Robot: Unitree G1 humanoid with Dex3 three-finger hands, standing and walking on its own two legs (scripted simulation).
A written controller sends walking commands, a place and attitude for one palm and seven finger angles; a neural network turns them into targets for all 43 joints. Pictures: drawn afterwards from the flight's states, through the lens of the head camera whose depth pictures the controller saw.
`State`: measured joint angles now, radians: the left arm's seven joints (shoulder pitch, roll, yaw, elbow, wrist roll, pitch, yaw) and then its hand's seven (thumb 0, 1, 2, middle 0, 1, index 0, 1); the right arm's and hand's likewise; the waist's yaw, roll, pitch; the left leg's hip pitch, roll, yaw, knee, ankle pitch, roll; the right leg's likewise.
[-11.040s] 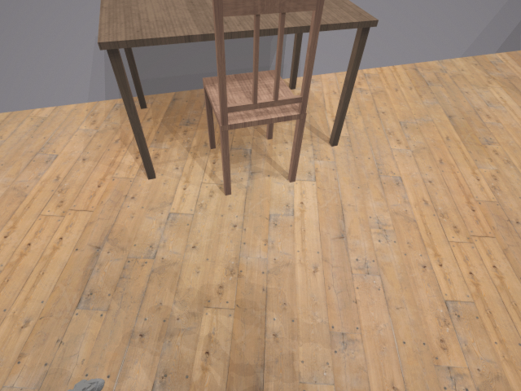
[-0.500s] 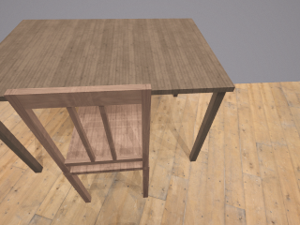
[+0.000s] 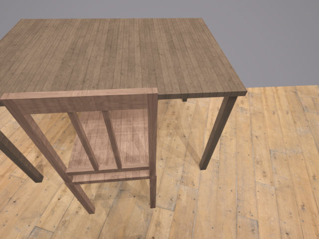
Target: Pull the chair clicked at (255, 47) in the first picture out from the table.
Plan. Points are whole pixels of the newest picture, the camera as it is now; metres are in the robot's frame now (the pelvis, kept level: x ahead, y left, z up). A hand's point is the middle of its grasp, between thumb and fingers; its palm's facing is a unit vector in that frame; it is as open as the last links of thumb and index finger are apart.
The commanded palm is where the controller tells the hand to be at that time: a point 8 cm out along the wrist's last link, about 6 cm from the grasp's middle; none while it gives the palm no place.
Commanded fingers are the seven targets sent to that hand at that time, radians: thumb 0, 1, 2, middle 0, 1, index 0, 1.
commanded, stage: look again from close up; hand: left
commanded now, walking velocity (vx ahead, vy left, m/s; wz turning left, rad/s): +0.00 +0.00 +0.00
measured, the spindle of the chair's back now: (86, 144) +0.42 +0.27 -0.08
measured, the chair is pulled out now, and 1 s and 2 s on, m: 0.00 0.00 0.00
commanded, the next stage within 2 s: none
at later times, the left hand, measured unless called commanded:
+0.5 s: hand out of the picture -0.02 +0.15 -0.18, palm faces +0.01 -0.99 -0.15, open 7.4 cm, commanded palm none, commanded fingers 0.00 0.90 0.90 -0.20 -0.30 -0.20 -0.30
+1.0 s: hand out of the picture -0.02 +0.15 -0.18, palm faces +0.01 -0.99 -0.15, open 7.4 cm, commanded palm none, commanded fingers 0.00 0.90 0.90 -0.20 -0.30 -0.20 -0.30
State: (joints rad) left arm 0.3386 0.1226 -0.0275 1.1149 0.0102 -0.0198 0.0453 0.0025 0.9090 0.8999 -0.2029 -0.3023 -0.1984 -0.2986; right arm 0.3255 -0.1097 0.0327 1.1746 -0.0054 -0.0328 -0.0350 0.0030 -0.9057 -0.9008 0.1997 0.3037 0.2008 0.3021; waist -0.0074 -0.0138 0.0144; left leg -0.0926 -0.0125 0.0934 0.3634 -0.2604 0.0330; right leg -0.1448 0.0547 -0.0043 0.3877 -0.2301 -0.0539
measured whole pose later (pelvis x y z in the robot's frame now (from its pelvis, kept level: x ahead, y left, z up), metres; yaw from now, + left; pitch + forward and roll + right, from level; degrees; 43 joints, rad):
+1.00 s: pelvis +0.00 +0.00 +0.00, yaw +0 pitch +0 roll +0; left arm 0.35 0.12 -0.03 1.10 0.01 -0.02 0.05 0.00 0.91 0.90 -0.20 -0.30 -0.20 -0.30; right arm 0.32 -0.10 0.03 1.17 0.00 -0.03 -0.04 0.00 -0.91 -0.90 0.20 0.30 0.20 0.30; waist -0.01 -0.02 0.02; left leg -0.10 0.00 0.10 0.37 -0.26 0.03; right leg -0.15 0.06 0.00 0.38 -0.23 -0.06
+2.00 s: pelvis +0.00 +0.00 +0.00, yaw +0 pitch +0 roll +0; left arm 0.36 0.12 -0.03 1.10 0.01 -0.02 0.05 0.00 0.91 0.90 -0.20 -0.30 -0.20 -0.30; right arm 0.33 -0.09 0.03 1.17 0.00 -0.03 -0.04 0.00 -0.91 -0.90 0.20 0.30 0.20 0.30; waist -0.01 -0.02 0.01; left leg -0.11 -0.01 0.10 0.37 -0.26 0.03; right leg -0.16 0.06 0.00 0.38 -0.22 -0.05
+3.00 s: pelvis +0.01 -0.01 +0.00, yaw +3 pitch +0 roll +1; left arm 0.37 0.12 -0.02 1.10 0.02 0.00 0.04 0.00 0.91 0.90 -0.20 -0.30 -0.20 -0.30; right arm 0.35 -0.07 0.02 1.19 -0.01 -0.02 -0.04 0.00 -0.90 -0.90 0.20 0.30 0.20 0.30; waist -0.02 -0.05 -0.01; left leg -0.12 -0.03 0.05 0.39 -0.27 0.03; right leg -0.17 0.04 -0.04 0.44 -0.28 -0.05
